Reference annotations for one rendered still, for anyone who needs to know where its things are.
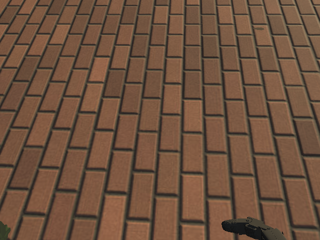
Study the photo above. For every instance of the right robot hand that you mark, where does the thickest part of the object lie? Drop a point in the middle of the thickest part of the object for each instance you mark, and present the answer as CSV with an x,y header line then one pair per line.
x,y
253,228

